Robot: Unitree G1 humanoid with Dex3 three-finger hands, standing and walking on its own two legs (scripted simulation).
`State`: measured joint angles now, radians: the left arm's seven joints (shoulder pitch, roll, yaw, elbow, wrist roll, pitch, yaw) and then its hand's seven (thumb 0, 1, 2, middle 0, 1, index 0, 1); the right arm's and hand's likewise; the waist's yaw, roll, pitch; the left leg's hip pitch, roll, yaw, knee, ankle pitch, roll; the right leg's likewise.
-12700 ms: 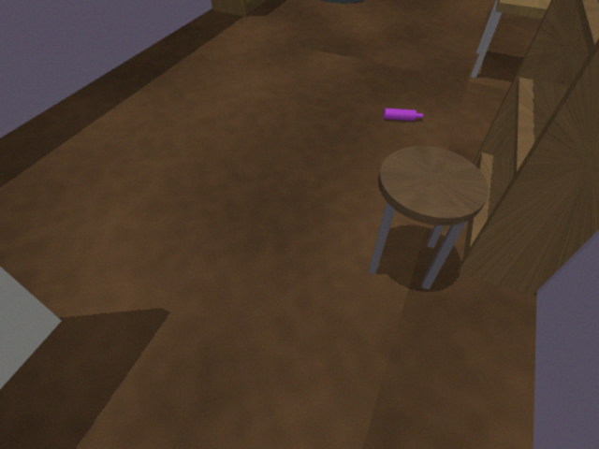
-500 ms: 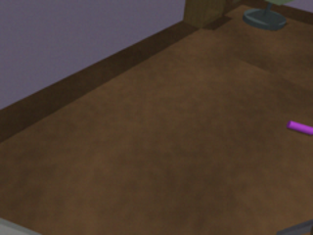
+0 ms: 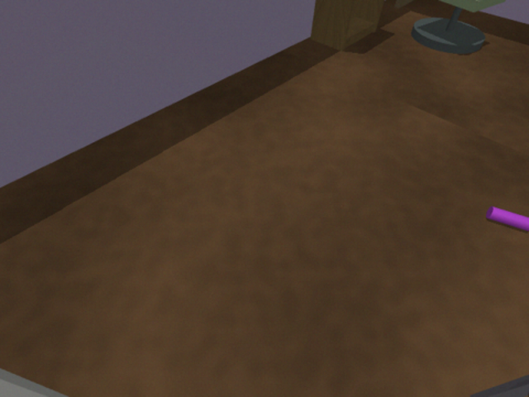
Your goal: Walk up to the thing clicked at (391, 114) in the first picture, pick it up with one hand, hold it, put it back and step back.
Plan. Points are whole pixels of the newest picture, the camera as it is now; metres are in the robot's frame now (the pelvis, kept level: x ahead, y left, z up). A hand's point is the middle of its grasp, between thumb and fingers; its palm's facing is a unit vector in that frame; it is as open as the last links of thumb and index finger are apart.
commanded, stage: stand
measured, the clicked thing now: (514, 220) +0.98 -1.27 -0.75
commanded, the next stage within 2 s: walk up in 0.36 s
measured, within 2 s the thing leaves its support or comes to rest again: neither
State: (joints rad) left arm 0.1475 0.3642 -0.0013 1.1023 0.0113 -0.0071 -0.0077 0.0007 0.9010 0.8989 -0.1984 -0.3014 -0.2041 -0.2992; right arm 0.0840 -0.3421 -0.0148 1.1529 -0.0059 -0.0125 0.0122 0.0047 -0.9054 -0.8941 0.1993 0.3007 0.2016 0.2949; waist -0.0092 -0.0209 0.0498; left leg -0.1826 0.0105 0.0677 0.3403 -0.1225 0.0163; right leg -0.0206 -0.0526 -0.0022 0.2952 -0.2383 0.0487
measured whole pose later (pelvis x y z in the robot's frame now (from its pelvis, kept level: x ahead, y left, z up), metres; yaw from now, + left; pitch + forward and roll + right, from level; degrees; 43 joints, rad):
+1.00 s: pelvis +0.13 -0.06 -0.02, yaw -11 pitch -2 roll -2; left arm 0.44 0.40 0.06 0.90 0.01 -0.03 -0.06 0.00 0.90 0.90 -0.20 -0.30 -0.21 -0.30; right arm 0.21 -0.41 -0.08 0.90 -0.03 -0.03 0.08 0.01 -0.91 -0.89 0.20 0.30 0.20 0.29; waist 0.07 0.02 0.06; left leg -0.37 0.06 0.02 0.60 -0.25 0.01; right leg -0.11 0.01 0.03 0.53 -0.39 0.01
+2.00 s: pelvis +0.42 -0.04 -0.04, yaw -43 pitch -1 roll -1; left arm 0.24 0.45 0.07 0.83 0.01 0.02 -0.02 0.00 0.90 0.90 -0.20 -0.30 -0.20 -0.30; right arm 0.22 -0.43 -0.04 0.77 -0.02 -0.04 0.00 0.00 -0.90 -0.89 0.20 0.30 0.21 0.30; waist 0.00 -0.03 0.15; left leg -0.46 0.15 0.13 0.80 -0.31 0.01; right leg -0.47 0.00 0.02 1.04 -0.54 -0.01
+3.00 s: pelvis +0.42 -0.07 +0.00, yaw -51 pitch -3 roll +0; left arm 0.06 0.35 0.01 1.11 0.00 -0.01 -0.02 0.00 0.90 0.90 -0.20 -0.30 -0.20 -0.30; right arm 0.09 -0.38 0.00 1.12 0.00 -0.03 0.00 0.01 -0.91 -0.89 0.20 0.30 0.20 0.29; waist -0.02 0.00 0.06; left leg -0.17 0.07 0.08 0.41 -0.18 -0.04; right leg -0.15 0.01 0.04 0.43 -0.23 0.00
